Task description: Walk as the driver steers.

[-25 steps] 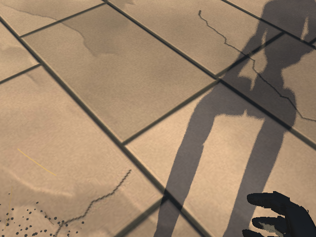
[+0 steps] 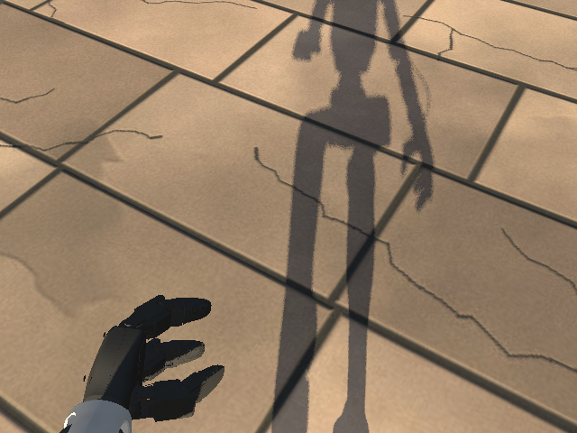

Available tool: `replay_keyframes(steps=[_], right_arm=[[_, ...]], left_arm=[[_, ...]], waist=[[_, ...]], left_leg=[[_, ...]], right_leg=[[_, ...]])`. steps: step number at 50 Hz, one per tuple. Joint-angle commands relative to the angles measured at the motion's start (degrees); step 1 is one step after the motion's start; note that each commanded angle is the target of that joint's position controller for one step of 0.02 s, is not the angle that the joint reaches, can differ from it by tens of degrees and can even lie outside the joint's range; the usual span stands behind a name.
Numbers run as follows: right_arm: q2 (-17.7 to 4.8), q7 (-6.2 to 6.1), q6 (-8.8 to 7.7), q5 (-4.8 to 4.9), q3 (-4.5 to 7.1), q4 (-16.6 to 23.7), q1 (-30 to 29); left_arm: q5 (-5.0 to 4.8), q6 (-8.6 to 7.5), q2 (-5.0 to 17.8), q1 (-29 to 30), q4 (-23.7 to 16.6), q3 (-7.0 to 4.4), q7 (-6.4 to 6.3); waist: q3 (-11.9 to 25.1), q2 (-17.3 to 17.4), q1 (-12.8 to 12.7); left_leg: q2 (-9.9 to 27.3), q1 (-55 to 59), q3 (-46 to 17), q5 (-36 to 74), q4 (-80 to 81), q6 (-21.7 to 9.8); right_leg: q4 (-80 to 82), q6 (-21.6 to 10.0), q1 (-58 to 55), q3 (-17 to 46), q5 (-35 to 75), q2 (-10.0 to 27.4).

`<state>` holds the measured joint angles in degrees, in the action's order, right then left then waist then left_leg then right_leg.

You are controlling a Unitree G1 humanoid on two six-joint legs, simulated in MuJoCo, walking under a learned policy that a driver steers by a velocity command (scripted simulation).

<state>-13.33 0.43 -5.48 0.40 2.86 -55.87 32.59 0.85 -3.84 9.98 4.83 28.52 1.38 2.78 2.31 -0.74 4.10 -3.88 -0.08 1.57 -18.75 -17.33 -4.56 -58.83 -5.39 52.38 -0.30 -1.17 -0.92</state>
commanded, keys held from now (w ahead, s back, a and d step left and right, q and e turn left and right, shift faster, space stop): w+shift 0.28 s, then w+q+shift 0.72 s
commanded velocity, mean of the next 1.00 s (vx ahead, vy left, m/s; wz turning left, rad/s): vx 1.00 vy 0.00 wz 0.46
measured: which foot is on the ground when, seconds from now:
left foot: down 0.00-0.16, up 0.18-0.56, down 0.58-1.00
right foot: up 0.00-0.14, down 0.16-0.58, up 0.60-0.96, down 0.98-1.00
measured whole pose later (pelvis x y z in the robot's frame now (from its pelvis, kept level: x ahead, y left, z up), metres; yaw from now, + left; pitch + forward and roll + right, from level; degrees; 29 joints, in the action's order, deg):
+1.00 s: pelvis +1.00 +0.14 -0.03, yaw +30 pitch +3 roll +0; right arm -20.7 0.5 -3.4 -0.2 5.3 -47.3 27.2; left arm 2.4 -5.1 15.0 1.2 31.4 2.3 -0.4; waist -0.9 0.9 7.2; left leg -9.8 2.3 -16.6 -27.6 -35.4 -8.2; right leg -31.4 0.9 31.4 3.1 -4.2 1.6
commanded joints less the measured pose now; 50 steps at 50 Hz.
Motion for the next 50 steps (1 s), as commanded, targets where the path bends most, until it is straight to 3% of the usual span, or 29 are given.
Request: replay_keyframes(steps=[1, 4, 6, 7, 8, 9, 10, 11, 12, 15, 19, 22, 25, 26, 28, 29, 30, 31, 33, 34, 36, 37, 40, 43, 46, 47, 48, 49, 50], right_arm=[[-9.1, -0.49, -2.49, 0.15, 1.54, 6.6, -4.7], [-10.9, -1.52, -0.89, -1.60, 2.03, 5.4, 0.5], [-12.5, -2.79, 0.73, -2.52, 2.58, 5.4, -0.2], [-12.8, -2.90, 1.24, -1.96, 2.91, 6.8, -3.7], [-8.3, -2.30, 1.15, -2.46, 2.06, 9.6, -6.1], [-2.5, -1.60, 0.30, 0.93, 0.29, 13.3, -1.1], [-7.5, -2.24, -0.18, -0.02, 0.99, 14.0, -7.8], [-7.5, -1.96, -0.60, -0.21, 0.86, 15.3, -13.4], [-7.0, -1.43, -0.53, -0.65, 0.43, 15.4, -15.4], [-4.4, 0.86, 2.08, -2.61, -0.44, 16.6, -15.7], [-3.4, 2.31, 2.47, -2.29, -1.61, 21.9, -26.6], [-2.5, 3.51, 2.09, -1.16, -2.28, 22.2, -31.8], [-5.1, 3.34, 2.13, -1.72, -1.70, 20.6, -30.2], [-6.5, 3.14, 2.22, -2.04, -1.22, 19.5, -26.7], [-11.5, 2.22, 2.52, -2.10, 1.19, 13.3, -5.3], [-14.7, 1.22, 3.07, -2.16, 3.06, 11.2, 2.0], [-21.1, 0.64, 3.92, -3.06, 4.63, 12.3, -3.3], [-20.9, 0.33, 4.49, -1.70, 5.40, 14.9, -4.7], [-15.1, -0.36, 4.13, -1.20, 4.18, 12.8, -8.1], [-13.5, -0.50, 3.53, -1.04, 3.69, 12.6, -9.4], [-11.1, -0.41, 2.43, -0.71, 2.54, 12.8, -11.2], [-11.8, -0.17, 1.81, -0.48, 2.54, 13.0, -11.4], [-12.9, -0.08, 1.03, -0.42, 2.90, 13.6, -12.4], [-14.4, 0.57, 0.87, 0.42, 3.75, 13.0, -9.8], [-15.9, -0.07, 1.32, 0.19, 4.44, 12.7, -8.0], [-17.1, -0.32, 1.38, -0.12, 4.70, 12.7, -8.2], [-18.9, -0.22, 1.38, -0.58, 4.99, 13.0, -9.5], [-18.1, 0.08, 0.85, -0.88, 4.72, 13.8, -12.6], [-9.8, -0.04, 0.13, -1.34, 2.51, 15.5, -13.3]], left_arm=[[-0.40, 0.17, 2.8, -0.1, 0.9, -0.96, 1.56], [0.82, 0.25, 6.2, 1.2, 1.7, -2.19, 0.32], [0.49, 0.33, 11.0, -12.1, 5.7, -4.32, -1.36], [0.88, -0.04, 12.4, -22.3, 9.0, -5.28, -2.29], [2.14, -0.16, 14.2, -28.4, 10.7, -6.17, -2.96], [3.40, -0.44, 16.4, -26.0, 9.9, -6.33, -2.88], [2.14, -0.13, 12.9, -26.5, 10.2, -6.67, -2.65], [1.41, -0.66, 11.4, -24.7, 11.7, -6.24, -2.64], [1.66, -1.27, 9.7, -23.9, 12.8, -5.90, -2.61], [1.23, -2.66, 8.0, -26.0, 16.0, -4.89, -3.21], [0.17, -4.51, 10.2, -24.6, 16.6, -4.75, -1.99], [-1.14, -5.67, 11.5, -28.8, 18.6, -4.49, -1.75], [-0.05, -4.78, 15.5, -31.7, 19.2, -5.18, -3.39], [0.58, -3.84, 16.7, -32.1, 19.1, -5.48, -4.30], [1.82, -1.63, 19.2, -27.4, 17.6, -6.23, -5.54], [1.95, -1.52, 18.7, -24.9, 16.5, -6.35, -5.36], [0.42, -2.63, 9.0, -30.6, 11.8, -3.87, -3.79], [0.37, -3.69, 12.3, -26.9, 9.0, -3.34, -3.71], [1.11, -4.72, 12.2, -20.2, 7.4, -2.56, -3.36], [2.16, -3.97, 11.3, -18.8, 6.7, -2.19, -3.24], [3.72, -1.01, 10.6, -19.9, 6.3, -1.79, -3.10], [3.83, -0.04, 10.1, -18.7, 5.2, -1.56, -2.96], [2.67, 0.08, 8.5, -7.2, 0.1, -0.35, -1.82], [1.22, -0.23, 8.3, -3.7, 0.0, -0.17, -1.41], [1.10, -0.61, 10.9, -3.1, -0.2, -0.94, -2.10], [1.10, -0.80, 12.9, -6.6, 0.9, -1.78, -2.64], [0.79, -1.13, 15.2, -14.4, 2.8, -2.98, -3.37], [0.98, -1.48, 17.8, -26.4, 5.3, -4.32, -4.41], [2.50, -1.59, 21.5, -38.3, 7.1, -5.79, -5.65]], waist=[[-3.9, -0.2, -2.8], [-1.4, 8.8, -2.7], [5.3, 10.9, -9.7], [8.6, 9.6, -14.7], [13.2, 3.0, -14.8], [19.1, -13.9, -8.2], [15.8, -0.9, -11.1], [6.8, 0.9, -9.5], [0.8, 4.2, -7.6], [-5.2, 1.7, -2.5], [-11.3, -1.1, -2.1], [-10.9, 0.6, -4.7], [-5.6, -4.1, -3.8], [-2.6, -6.1, -1.5], [7.6, -7.2, 9.7], [9.1, -3.1, 12.6], [13.8, 18.8, 1.0], [23.0, 7.7, 4.7], [3.8, -3.3, -0.1], [-0.3, -3.7, -2.5], [-4.3, -3.5, -6.6], [-5.2, -2.8, -7.2], [-9.0, 0.4, -5.2], [-5.8, 2.3, -1.6], [-3.6, 3.1, -0.8], [-0.5, 2.8, -2.4], [4.6, 2.6, -6.8], [10.3, 2.2, -13.5], [18.3, -7.0, -16.4]], left_leg=[[8.1, -9.2, -2.7, 39.1, 17.7, -3.1], [12.5, 10.8, -2.3, 72.6, 4.9, -1.0], [15.1, 12.9, -2.1, 82.8, -16.1, 0.2], [13.8, 3.4, -1.1, 75.0, -30.5, 0.1], [9.1, -14.6, -2.0, 32.4, -48.0, -1.3], [0.2, -39.0, -4.2, -9.6, -68.8, 1.4], [2.9, -44.7, -7.5, -2.6, -69.6, -0.3], [5.0, -47.1, -7.6, 0.0, -66.8, -0.5], [6.5, -46.0, -7.4, 0.6, -62.8, -0.3], [8.8, -44.8, -7.2, -1.3, -57.1, 1.4], [9.3, -40.6, -3.3, 13.2, -38.0, 1.2], [6.2, -28.1, 3.8, 30.1, -24.6, -1.3], [0.1, -26.3, 8.7, 26.2, -21.1, -3.8], [-2.2, -22.3, 9.3, 22.3, -20.9, -4.5], [-3.9, -0.5, 6.1, 16.4, -19.4, -7.4], [0.1, 10.1, -1.6, 10.2, -17.6, -10.1], [17.1, 29.4, -31.4, 19.2, -17.5, -20.2], [19.3, 31.5, -46.8, 7.1, -6.6, -24.6], [16.0, 10.2, -39.5, 3.5, 1.7, -18.4], [13.2, 1.1, -35.1, 7.2, 2.4, -17.0], [9.1, -12.5, -29.1, 10.7, 4.0, -16.1], [7.5, -17.0, -26.9, 10.1, 5.4, -15.9], [2.8, -27.2, -22.1, 16.5, 9.2, -13.6], [2.2, -23.6, -21.5, 27.9, 7.8, -9.5], [3.8, -11.6, -24.2, 38.0, 0.5, -7.0], [3.9, -8.3, -24.5, 46.0, -5.7, -5.7], [3.4, -7.6, -24.0, 49.7, -16.3, -4.4], [1.6, -14.2, -22.5, 45.0, -30.6, -3.3], [-1.5, -23.9, -17.4, 11.1, -50.5, -3.5]], right_leg=[[19.4, -0.6, -26.4, -6.8, 9.0, -1.6], [27.4, -2.3, -25.4, -9.2, -1.6, -6.1], [32.2, -5.1, -37.8, -6.8, -6.2, -6.0], [35.2, -7.0, -52.0, -4.0, -3.9, -2.5], [27.9, -8.2, -68.9, 5.6, -13.9, 7.3], [31.7, -18.3, -83.9, 38.8, -14.3, 24.0], [38.4, -17.8, -78.2, 39.3, -17.9, 21.0], [41.1, -16.6, -70.4, 32.2, -16.5, 19.1], [43.8, -14.6, -61.8, 27.3, -12.1, 16.7], [48.9, -10.3, -49.3, 18.4, -8.7, 12.4], [55.8, -4.7, -37.1, 0.8, 8.0, 6.9], [61.2, -1.0, -37.8, -5.4, 22.8, 7.0], [51.2, 2.4, -54.4, -8.9, 54.5, 9.2], [43.4, 3.2, -57.2, -9.3, 62.6, 10.2], [13.0, 4.0, -52.4, -9.9, 65.8, 11.2], [-10.4, 3.7, -41.2, -10.3, 36.4, 5.7], [-36.9, 7.5, -12.7, -5.2, -28.0, -3.7], [-40.6, 5.9, -5.4, 5.0, -23.8, -2.9], [-26.8, 4.5, -5.2, 5.9, -17.5, 3.3], [-22.6, 5.0, -8.2, 5.8, -18.9, 4.8], [-16.7, 6.7, -13.5, 5.0, -22.5, 6.5], [-11.7, 7.4, -14.8, 4.1, -24.3, 7.2], [6.7, 8.8, -21.7, 0.5, -8.0, 6.9], [19.2, 7.8, -30.8, -0.7, 7.6, 3.5], [27.8, 6.6, -33.2, 0.8, 4.7, 1.3], [28.7, 6.1, -37.6, 0.8, 0.2, -0.4], [29.0, 5.4, -46.1, 0.9, -4.7, -1.0], [27.2, 4.4, -60.2, 3.1, -9.1, 2.7], [27.5, 2.8, -73.9, 17.3, -29.0, 17.4]])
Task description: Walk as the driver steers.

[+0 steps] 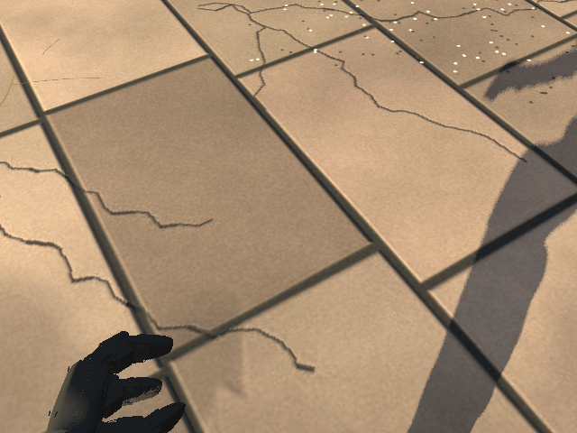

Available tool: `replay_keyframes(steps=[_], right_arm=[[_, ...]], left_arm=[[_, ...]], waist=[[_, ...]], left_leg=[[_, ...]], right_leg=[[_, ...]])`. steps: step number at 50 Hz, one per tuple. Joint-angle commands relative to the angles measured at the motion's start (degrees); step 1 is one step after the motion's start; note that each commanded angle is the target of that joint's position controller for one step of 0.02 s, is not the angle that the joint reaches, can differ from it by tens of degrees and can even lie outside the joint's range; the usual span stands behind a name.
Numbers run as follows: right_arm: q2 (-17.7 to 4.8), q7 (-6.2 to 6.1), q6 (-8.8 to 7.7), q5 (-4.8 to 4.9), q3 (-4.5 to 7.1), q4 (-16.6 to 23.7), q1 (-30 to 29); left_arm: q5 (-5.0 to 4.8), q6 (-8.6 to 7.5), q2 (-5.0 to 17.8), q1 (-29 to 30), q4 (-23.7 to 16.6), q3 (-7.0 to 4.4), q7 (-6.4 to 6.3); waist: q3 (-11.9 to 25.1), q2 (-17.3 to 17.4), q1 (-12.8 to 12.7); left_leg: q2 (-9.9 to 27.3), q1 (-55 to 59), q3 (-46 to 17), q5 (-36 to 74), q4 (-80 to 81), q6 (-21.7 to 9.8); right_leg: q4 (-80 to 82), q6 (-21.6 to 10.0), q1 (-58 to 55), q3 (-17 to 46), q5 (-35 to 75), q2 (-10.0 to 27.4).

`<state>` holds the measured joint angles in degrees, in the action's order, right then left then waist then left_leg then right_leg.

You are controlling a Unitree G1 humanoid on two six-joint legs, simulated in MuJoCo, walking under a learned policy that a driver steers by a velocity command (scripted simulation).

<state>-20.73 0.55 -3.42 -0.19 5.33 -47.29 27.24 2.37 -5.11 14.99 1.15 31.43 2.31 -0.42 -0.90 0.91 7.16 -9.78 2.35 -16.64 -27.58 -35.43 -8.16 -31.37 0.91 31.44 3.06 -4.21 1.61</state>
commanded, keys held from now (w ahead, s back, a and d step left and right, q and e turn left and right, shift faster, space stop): w+q+shift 0.26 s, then w+shift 0.10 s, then shift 0.64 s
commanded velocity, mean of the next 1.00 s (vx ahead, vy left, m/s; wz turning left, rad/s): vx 0.58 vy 0.00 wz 0.47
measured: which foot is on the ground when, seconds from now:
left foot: down 0.00-0.00, up 0.02-0.40, down 0.42-0.84, up 0.86-1.00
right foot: down 0.00-0.42, up 0.44-0.82, down 0.84-1.00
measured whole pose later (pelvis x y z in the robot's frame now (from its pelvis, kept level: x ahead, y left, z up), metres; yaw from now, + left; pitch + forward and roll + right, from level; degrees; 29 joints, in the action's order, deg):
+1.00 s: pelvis +0.67 +0.09 +0.02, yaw +27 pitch -1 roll +1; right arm -14.6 -1.1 0.7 -0.8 1.4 -50.8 13.3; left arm 1.2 -1.3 11.9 -12.0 46.8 0.6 -1.2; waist -4.1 0.8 0.3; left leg -4.9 -15.9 -4.0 -30.6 -50.9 -1.0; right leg -27.0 -3.8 20.5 -3.4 -5.8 -1.2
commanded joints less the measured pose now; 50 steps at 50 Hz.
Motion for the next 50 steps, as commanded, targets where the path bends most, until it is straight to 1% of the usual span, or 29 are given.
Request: replay_keyframes(steps=[1, 2, 3, 4, 5, 8, 12, 15, 18, 20, 21, 22, 23, 24, 25, 26, 27, 28, 30, 32, 34, 38, 41, 42, 43, 44, 45, 47, 50], right_arm=[[1.4, -0.01, -1.61, 2.31, -1.69, 10.9, -0.5], [-3.5, -0.73, -0.38, 0.18, -1.44, 8.6, -5.5], [-4.8, -0.16, 0.19, -0.87, -1.03, 8.8, -10.6], [-4.3, 0.58, 0.74, -1.29, -1.03, 9.0, -13.0], [-2.9, 1.55, 1.39, -1.92, -1.26, 10.1, -15.2], [1.3, 3.01, 3.55, -1.84, -2.58, 13.2, -18.2], [0.7, 4.00, 4.02, -1.65, -3.40, 17.7, -25.1], [1.6, 5.20, 3.45, -1.81, -4.41, 18.9, -31.0], [0.3, 4.49, 2.61, -2.08, -4.05, 16.3, -27.3], [-2.5, 3.22, 1.40, -3.02, -2.58, 10.1, -9.5], [-4.1, 2.15, 0.97, -3.68, -1.58, 6.6, -1.0], [-8.8, 0.81, 1.35, -2.48, -0.22, 6.2, -4.8], [-13.4, 0.44, 1.52, -2.28, 1.28, 9.3, -4.8], [-10.3, -0.59, 1.85, -0.86, 1.18, 9.9, -3.5], [-8.2, -1.11, 1.62, -0.07, 0.51, 7.7, -6.7], [-4.6, -1.22, 1.15, -0.13, -0.60, 6.5, -9.0], [-2.5, -1.45, 0.58, -0.41, -1.44, 6.7, -10.9], [-1.2, -1.37, 0.13, -0.07, -2.09, 6.0, -11.0], [-1.6, -0.78, -0.73, -0.20, -2.18, 4.8, -11.7], [-1.5, -0.23, -1.15, -0.52, -2.22, 3.6, -11.9], [-0.6, 0.03, -1.11, -0.29, -2.38, 2.8, -12.0], [-0.2, -0.15, -0.52, 0.03, -2.52, 0.6, -8.8], [-1.3, -1.05, 0.16, 0.05, -2.29, -0.5, -9.1], [-1.3, -1.27, 0.08, 0.10, -2.30, -0.6, -7.9], [0.5, -1.56, -0.17, -0.09, -2.69, -0.4, -2.7], [3.3, -1.88, 0.80, 1.36, -3.11, -2.3, 3.3], [0.7, -2.07, 2.14, 0.01, -2.63, -2.7, -0.1], [1.3, -1.87, 3.59, -0.87, -2.64, -2.6, -5.2], [3.0, -1.78, 5.56, -0.78, -3.39, -4.3, -5.0]], left_arm=[[2.00, 0.11, 20.7, -28.0, 3.5, -7.75, -1.87], [1.48, 0.63, 14.2, -21.6, 2.2, -7.34, -1.52], [0.90, 0.78, 9.6, -18.9, 2.5, -6.17, -1.29], [1.13, 0.78, 7.7, -19.1, 4.1, -5.75, -1.01], [0.95, 0.45, 7.3, -20.8, 6.1, -5.55, -1.14], [-0.95, -1.09, 4.6, -23.6, 10.8, -5.04, 0.07], [-0.79, -2.27, 6.0, -19.4, 12.0, -5.26, 0.44], [-0.69, -2.37, 7.6, -24.2, 14.7, -5.38, 0.31], [-0.74, -1.52, 12.7, -27.6, 15.5, -6.15, -0.43], [-0.85, 0.09, 15.5, -25.1, 14.8, -6.63, -1.17], [-1.42, 0.30, 14.9, -23.9, 14.4, -6.45, -1.08], [-0.68, 0.27, 8.2, -27.1, 12.8, -5.53, -0.58], [-4.46, 0.78, 8.2, -33.7, 9.5, -4.50, -0.62], [-3.15, 0.52, 10.6, -24.4, 9.0, -4.72, -1.14], [-3.50, 0.34, 8.1, -23.4, 8.4, -4.10, -0.94], [-1.94, 0.48, 6.8, -21.1, 8.6, -3.67, -0.81], [-1.08, 1.44, 6.3, -21.9, 9.7, -3.57, -0.54], [-0.22, 2.79, 5.7, -23.8, 10.3, -3.62, -0.35], [-0.43, 3.93, 3.9, -24.1, 10.3, -3.51, 0.15], [-0.73, 3.81, 2.1, -22.1, 10.0, -3.20, 0.33], [-1.23, 3.54, 1.3, -19.2, 9.8, -3.00, 0.35], [-1.24, 3.35, 2.6, -14.5, 9.7, -3.42, -0.10], [-0.04, 2.51, 4.3, -18.7, 12.0, -4.23, -0.57], [-0.03, 1.71, 5.7, -21.3, 13.2, -4.56, -0.76], [-0.15, 1.15, 9.2, -23.9, 13.4, -5.18, -0.88], [-1.09, 1.79, 8.0, -25.0, 13.2, -4.96, -0.76], [-2.41, 2.23, 5.6, -23.5, 12.9, -4.04, -0.29], [-1.71, 2.95, 3.6, -17.0, 12.6, -3.25, -0.72], [-0.67, 4.10, 3.7, -13.1, 13.4, -3.12, -1.22]], waist=[[28.6, -28.0, -11.1], [18.6, -14.9, -11.9], [10.9, -8.0, -12.3], [6.2, -2.8, -11.8], [3.2, -2.9, -11.1], [-0.6, -5.5, -8.3], [-4.2, -6.0, -5.3], [-7.9, -2.5, -7.0], [-3.6, -6.0, -4.3], [5.0, -7.2, 4.3], [7.9, -5.6, 7.7], [10.8, 10.1, -0.4], [29.7, 12.1, -2.1], [28.9, -2.0, 1.2], [17.2, -1.5, -2.8], [8.4, -5.1, -5.4], [3.8, -6.1, -7.3], [2.7, -5.4, -9.0], [3.3, -3.9, -10.8], [3.6, -1.8, -11.0], [4.5, 1.6, -9.6], [3.6, 3.1, -6.6], [1.7, 1.7, -9.0], [2.5, -0.8, -9.5], [6.9, -8.0, -7.9], [16.1, -14.9, -8.2], [15.1, -9.8, -8.5], [7.3, -4.4, -6.4], [4.7, -7.5, -4.5]], left_leg=[[0.6, -41.3, 7.5, -2.0, -45.9, 1.8], [6.7, -47.6, 9.2, 5.1, -48.3, 1.2], [9.0, -48.1, 10.7, 9.8, -45.4, 1.6], [10.7, -47.0, 11.4, 11.1, -43.5, 2.0], [12.3, -46.8, 11.3, 11.0, -42.3, 2.2], [15.0, -48.9, 12.3, 11.3, -40.7, 2.6], [14.9, -47.1, 15.7, 22.4, -30.2, 3.0], [11.6, -38.6, 23.1, 27.9, -13.3, 0.5], [4.8, -27.6, 26.6, 24.3, -7.9, -2.5], [1.8, -9.0, 23.1, 22.3, -2.3, -4.6], [3.7, 2.8, 19.5, 29.1, 6.2, -5.3], [17.2, 16.8, 3.7, 54.3, 0.9, -4.6], [34.2, 34.4, -21.3, 73.8, 0.4, -19.5], [29.9, 27.1, -16.7, 73.5, 4.4, -16.5], [28.2, 15.1, -10.4, 69.2, 8.0, -14.7], [25.2, 4.0, -6.9, 63.6, 11.2, -11.9], [23.8, -4.4, -3.4, 66.3, 13.4, -10.6], [22.9, -10.7, -0.8, 67.9, 15.9, -9.9], [21.0, -15.7, 4.3, 69.8, 18.4, -9.5], [16.7, -16.6, 10.3, 73.8, 17.9, -6.4], [13.5, -16.4, 14.1, 69.9, 18.1, -3.6], [15.2, -11.8, 12.6, 60.8, 15.9, -1.3], [15.7, -9.9, 10.8, 58.7, 7.4, 0.5], [12.9, -10.6, 11.6, 51.8, 1.7, 2.2], [8.5, -15.3, 13.5, 30.7, -7.7, 4.0], [2.6, -19.4, 14.2, -2.9, -20.2, 5.6], [2.8, -20.9, 11.1, -9.9, -24.1, 5.9], [5.4, -21.3, 9.7, -5.9, -23.6, 6.9], [6.7, -14.8, 13.4, -2.3, -11.6, 8.4]], right_leg=[[14.0, -9.7, -59.2, 48.9, -38.3, 28.1], [16.0, -10.0, -51.1, 45.5, -46.0, 24.3], [14.9, -9.0, -43.7, 33.6, -37.7, 21.3], [15.2, -8.3, -37.5, 25.4, -26.1, 19.1], [15.9, -7.7, -33.6, 18.8, -19.1, 17.1], [18.8, -5.3, -29.2, 6.1, -5.3, 15.3], [23.4, -3.6, -23.9, -9.6, 9.1, 11.7], [26.4, -2.6, -23.2, -16.7, 21.3, 9.1], [18.4, -3.1, -31.2, -17.4, 57.9, 11.8], [-5.9, -4.0, -30.0, -16.4, 64.7, 12.8], [-22.5, -3.4, -23.8, -17.7, 51.8, 9.9], [-46.0, -1.2, -6.6, -16.8, -21.3, -0.5], [-66.5, -0.4, 8.0, -4.1, -30.7, -2.9], [-64.7, -0.5, 8.2, 0.0, -21.3, -0.4], [-58.0, -0.6, 8.7, -0.7, -19.2, 1.9], [-50.5, -0.5, 7.3, -0.9, -19.1, 3.6], [-47.1, -0.5, 3.6, -0.8, -19.3, 3.9], [-43.2, -0.1, -1.2, -1.0, -19.1, 4.0], [-34.5, 0.4, -5.3, -1.7, -18.3, 3.7], [-24.2, -0.5, -7.4, -3.7, -11.2, 2.6], [-15.3, -1.3, -10.3, -5.6, -1.6, 0.9], [-7.0, -2.5, -11.9, -4.8, 6.1, -0.1], [2.5, -4.5, -17.5, -4.7, 5.6, -1.7], [6.2, -5.5, -22.7, -2.7, 20.0, 0.5], [1.4, -9.4, -31.6, 5.5, 51.5, 11.0], [2.3, -20.0, -37.6, 17.4, 65.7, 22.1], [6.1, -20.7, -33.2, 19.9, 56.0, 21.5], [10.9, -17.3, -23.8, 14.4, 34.6, 16.8], [15.1, -12.4, -16.0, 7.2, 14.9, 10.5]])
